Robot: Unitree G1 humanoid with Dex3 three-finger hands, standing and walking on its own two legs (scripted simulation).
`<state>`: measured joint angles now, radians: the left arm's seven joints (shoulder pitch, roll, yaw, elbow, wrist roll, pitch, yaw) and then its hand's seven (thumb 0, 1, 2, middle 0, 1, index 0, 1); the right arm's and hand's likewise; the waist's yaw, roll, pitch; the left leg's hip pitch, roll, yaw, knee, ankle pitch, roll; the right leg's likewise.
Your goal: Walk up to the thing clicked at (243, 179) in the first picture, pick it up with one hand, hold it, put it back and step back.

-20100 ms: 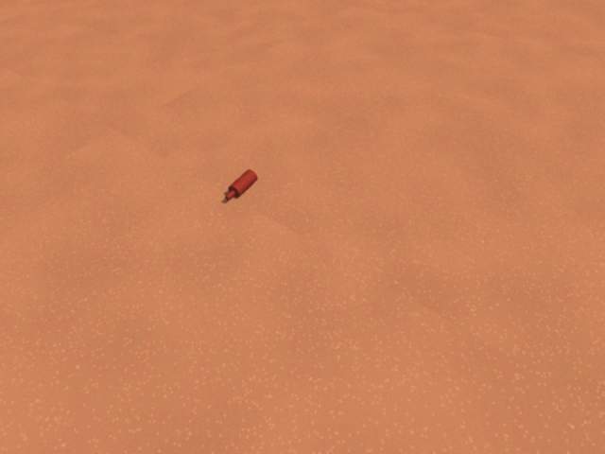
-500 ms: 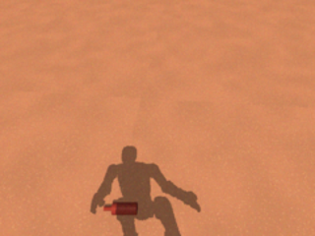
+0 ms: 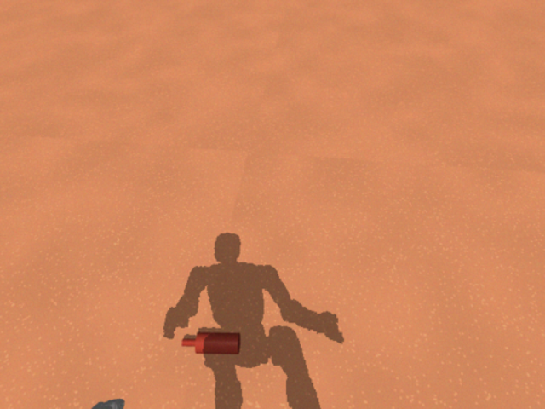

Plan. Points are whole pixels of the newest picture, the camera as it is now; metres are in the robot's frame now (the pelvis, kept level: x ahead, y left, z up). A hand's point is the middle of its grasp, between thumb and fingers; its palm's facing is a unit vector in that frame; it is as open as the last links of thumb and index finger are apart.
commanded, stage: rise first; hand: left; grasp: from above
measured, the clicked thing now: (210, 343) +0.46 +0.25 -0.74
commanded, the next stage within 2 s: none
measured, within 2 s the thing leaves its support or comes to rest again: neither
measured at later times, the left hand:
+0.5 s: hand out of the picture +0.14 +0.26 -0.21, palm faces -0.16 -0.88 -0.44, open 13.8 cm
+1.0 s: hand out of the picture +0.19 +0.28 -0.35, palm faces -0.42 -0.62 -0.67, open 14.0 cm
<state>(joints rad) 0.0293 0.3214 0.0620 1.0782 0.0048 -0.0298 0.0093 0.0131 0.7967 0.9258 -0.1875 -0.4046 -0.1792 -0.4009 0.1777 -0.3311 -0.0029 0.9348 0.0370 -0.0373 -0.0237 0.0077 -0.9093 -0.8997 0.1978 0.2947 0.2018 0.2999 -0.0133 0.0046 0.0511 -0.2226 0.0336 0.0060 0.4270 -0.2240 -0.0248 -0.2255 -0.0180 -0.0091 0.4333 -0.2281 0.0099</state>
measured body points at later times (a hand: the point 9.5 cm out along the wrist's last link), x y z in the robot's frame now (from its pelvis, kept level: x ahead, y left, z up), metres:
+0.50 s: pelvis +0.00 +0.01 -0.07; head +0.08 +0.02 +0.37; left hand +0.14 +0.31 -0.18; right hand +0.14 -0.25 -0.16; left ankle +0.00 +0.14 -0.74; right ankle +0.00 -0.13 -0.74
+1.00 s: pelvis -0.04 +0.01 -0.20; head +0.12 +0.03 +0.22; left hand +0.21 +0.31 -0.31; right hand +0.16 -0.25 -0.30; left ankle +0.00 +0.14 -0.74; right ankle +0.00 -0.13 -0.74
